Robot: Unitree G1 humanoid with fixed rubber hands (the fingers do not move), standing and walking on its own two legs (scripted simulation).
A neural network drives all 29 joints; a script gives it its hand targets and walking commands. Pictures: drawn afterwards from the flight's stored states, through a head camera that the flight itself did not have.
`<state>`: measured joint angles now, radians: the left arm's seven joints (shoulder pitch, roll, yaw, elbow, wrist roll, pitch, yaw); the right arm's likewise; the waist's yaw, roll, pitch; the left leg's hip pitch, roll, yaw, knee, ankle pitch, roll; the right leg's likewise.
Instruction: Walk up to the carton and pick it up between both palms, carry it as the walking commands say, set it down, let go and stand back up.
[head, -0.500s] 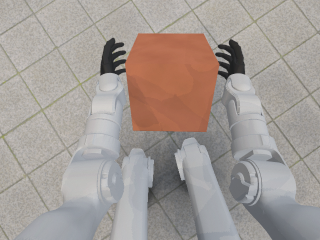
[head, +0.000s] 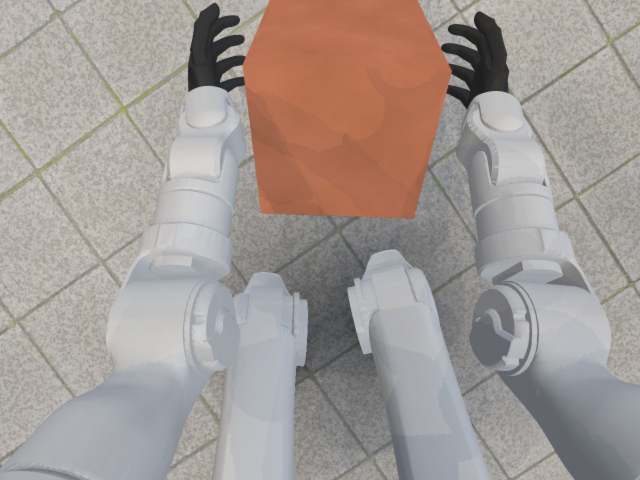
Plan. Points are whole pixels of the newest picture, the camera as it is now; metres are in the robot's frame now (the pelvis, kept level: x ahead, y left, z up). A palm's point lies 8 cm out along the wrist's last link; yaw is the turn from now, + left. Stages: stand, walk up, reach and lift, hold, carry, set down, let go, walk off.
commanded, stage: set down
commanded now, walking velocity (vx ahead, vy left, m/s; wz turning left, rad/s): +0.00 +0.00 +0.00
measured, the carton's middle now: (340, 103) +0.52 -0.08 -0.26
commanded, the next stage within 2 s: none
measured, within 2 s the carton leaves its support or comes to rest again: neither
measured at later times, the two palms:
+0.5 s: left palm (215, 64) +0.55 +0.07 -0.14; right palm (484, 70) +0.50 -0.23 -0.15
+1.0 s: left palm (216, 54) +0.57 +0.06 -0.15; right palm (484, 58) +0.52 -0.23 -0.16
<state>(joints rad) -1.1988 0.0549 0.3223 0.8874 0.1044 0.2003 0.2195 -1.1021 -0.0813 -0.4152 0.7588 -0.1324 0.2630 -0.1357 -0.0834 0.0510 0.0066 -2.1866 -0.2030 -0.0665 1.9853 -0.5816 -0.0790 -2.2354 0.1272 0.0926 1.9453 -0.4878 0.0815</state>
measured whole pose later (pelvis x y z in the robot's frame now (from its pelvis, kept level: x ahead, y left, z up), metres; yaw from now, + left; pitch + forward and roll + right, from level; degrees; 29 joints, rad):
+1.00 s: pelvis +0.02 +0.00 -0.03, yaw +0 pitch +48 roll +0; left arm -1.35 0.04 0.45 0.91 0.25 0.13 0.09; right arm -1.24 -0.15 -0.58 0.83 -0.20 0.18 0.03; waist -0.08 0.03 0.02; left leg -2.30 -0.19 -0.06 2.09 -0.63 -0.07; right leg -2.35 0.10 0.06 2.04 -0.54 0.07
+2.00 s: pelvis +0.02 +0.00 -0.04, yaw +0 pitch +47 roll +0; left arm -1.34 0.11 0.39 1.00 0.21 0.08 0.05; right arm -1.26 -0.18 -0.55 0.95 -0.17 0.09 0.04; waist -0.09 0.02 0.06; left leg -2.31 -0.16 -0.05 2.13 -0.64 -0.06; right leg -2.35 0.07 0.04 2.09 -0.55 0.05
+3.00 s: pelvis +0.00 -0.01 +0.01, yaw -1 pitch +43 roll +1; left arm -1.21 0.29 0.14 0.92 -0.09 0.13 0.11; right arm -1.11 -0.29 -0.24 0.86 0.14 0.10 -0.07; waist -0.09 0.03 0.09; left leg -2.12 -0.07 -0.01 1.98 -0.60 -0.03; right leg -2.18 0.05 0.02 1.94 -0.50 0.01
